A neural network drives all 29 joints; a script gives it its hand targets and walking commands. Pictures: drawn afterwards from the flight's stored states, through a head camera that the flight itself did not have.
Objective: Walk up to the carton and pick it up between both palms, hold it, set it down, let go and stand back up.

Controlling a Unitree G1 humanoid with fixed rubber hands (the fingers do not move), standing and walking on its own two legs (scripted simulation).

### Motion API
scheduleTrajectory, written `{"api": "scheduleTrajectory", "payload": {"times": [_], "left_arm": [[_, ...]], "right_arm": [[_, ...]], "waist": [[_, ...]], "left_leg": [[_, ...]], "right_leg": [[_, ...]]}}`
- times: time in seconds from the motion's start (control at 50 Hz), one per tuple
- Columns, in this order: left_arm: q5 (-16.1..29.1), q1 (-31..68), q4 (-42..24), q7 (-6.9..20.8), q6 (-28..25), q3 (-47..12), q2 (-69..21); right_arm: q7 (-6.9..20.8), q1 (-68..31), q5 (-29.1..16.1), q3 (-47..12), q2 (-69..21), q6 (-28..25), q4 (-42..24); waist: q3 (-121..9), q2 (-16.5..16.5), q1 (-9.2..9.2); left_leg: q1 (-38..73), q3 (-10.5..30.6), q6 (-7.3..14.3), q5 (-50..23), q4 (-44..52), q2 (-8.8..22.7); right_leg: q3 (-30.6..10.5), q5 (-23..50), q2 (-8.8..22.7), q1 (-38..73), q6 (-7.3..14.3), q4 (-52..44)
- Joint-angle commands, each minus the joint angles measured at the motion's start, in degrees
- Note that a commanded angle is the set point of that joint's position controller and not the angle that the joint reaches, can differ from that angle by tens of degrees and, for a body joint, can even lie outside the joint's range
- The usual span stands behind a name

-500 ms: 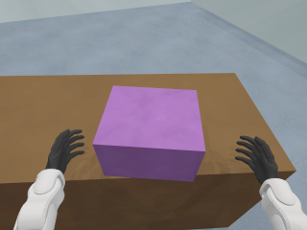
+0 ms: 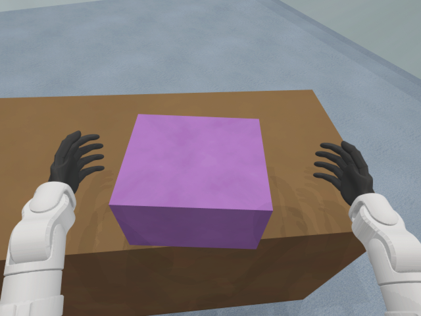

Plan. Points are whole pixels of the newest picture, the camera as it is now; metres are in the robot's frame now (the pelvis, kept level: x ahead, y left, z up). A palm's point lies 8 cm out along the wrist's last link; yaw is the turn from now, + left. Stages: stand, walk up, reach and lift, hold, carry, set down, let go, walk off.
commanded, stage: reach and lift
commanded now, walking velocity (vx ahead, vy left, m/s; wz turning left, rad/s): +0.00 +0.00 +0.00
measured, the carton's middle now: (196, 180) +0.39 +0.03 +0.01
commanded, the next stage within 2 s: none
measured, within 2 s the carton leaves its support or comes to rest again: neither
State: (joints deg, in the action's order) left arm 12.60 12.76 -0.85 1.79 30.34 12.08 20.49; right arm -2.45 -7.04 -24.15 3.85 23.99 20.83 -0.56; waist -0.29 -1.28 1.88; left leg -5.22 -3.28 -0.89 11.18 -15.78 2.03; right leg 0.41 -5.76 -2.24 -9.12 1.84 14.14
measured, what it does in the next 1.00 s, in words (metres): stands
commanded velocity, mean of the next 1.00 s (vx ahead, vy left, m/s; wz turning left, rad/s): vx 0.00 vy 0.00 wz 0.00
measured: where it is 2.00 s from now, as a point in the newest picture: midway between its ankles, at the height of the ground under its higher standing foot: outside the picture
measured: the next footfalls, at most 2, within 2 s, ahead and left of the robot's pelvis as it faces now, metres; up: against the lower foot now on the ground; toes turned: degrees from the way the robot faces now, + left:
none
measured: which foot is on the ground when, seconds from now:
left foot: down 0.00-1.00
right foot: down 0.00-1.00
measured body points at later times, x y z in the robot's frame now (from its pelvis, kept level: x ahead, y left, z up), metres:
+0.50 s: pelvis +0.00 +0.01 +0.00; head +0.00 +0.03 +0.45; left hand +0.41 +0.25 +0.16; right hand +0.38 -0.26 +0.17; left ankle -0.03 +0.12 -0.75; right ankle +0.02 -0.10 -0.75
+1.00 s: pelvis -0.01 +0.01 +0.00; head +0.01 +0.02 +0.44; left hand +0.40 +0.24 +0.09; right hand +0.39 -0.25 +0.10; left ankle -0.03 +0.12 -0.75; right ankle +0.02 -0.10 -0.75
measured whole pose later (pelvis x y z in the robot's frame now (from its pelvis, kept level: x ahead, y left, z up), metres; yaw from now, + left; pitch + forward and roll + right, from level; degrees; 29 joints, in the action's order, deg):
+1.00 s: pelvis -0.01 +0.01 +0.00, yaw +2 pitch +7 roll -1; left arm 12.0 38.7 46.3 0.2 8.2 1.8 19.6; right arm 2.9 -35.6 -18.6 4.3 23.3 2.5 49.0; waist -5.2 -1.2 1.6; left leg -16.9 -1.3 -0.3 12.0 -21.7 1.0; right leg 2.2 -6.2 -1.0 -19.1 1.2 18.1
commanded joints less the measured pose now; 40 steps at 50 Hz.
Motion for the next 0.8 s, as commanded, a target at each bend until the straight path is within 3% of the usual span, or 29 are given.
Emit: {"api": "scheduleTrajectory", "payload": {"times": [0.0, 0.14, 0.26, 0.54, 0.68, 0.78], "left_arm": [[-0.3, 16.2, -6.4, 0.1, -0.5, 3.4, 8.8], [0.0, 26.3, -0.2, -0.2, 0.5, 2.1, 9.5], [0.6, 36.0, 8.6, -1.0, -0.6, 0.1, 10.3], [-1.3, 46.5, 24.2, -1.4, -2.9, -2.6, 9.5], [-2.2, 44.7, 26.6, -0.5, -8.5, -3.6, 8.8], [-2.3, 44.8, 27.3, -0.6, -13.9, -4.8, 8.0]], "right_arm": [[-0.1, -14.7, -1.3, 3.4, 9.9, -1.6, -4.8], [0.8, -24.6, -2.0, 3.5, 12.4, -1.3, 2.5], [2.5, -34.0, -2.6, 3.3, 14.0, -1.4, 11.4], [4.9, -47.4, -2.4, 1.1, 15.3, -4.4, 31.9], [4.8, -46.5, -0.7, 0.2, 13.4, -9.3, 34.5], [4.5, -45.8, 2.3, 2.3, 12.3, -13.9, 34.6]], "waist": [[-16.0, 0.7, 0.28], [-16.6, 1.0, 1.17], [-18.9, 1.3, 0.81], [-21.9, 0.8, 0.62], [-24.5, 1.2, 0.65], [-26.6, 2.7, 0.94]], "left_leg": [[-0.3, 2.1, -1.0, -17.4, -0.6, -2.0], [-2.0, 2.3, -0.9, -14.8, -0.8, -1.7], [-4.0, 2.8, -0.2, -11.3, -0.8, -1.4], [-4.8, 3.2, -0.7, -15.6, -2.7, -1.7], [-3.0, 3.3, -1.3, -21.4, -3.8, -2.3], [-2.0, 3.3, -2.2, -23.0, -4.7, -2.4]], "right_leg": [[-4.1, 16.2, 0.7, 11.6, -0.9, 1.6], [-3.7, 13.8, 0.6, 10.8, -0.9, 1.8], [-3.6, 10.9, 0.9, 9.8, -0.6, 2.2], [-2.3, 16.5, 0.2, 10.1, -1.5, 3.4], [-1.5, 22.0, 0.0, 10.5, -2.0, 4.2], [-0.7, 20.1, -0.3, 8.2, -1.6, 4.4]]}}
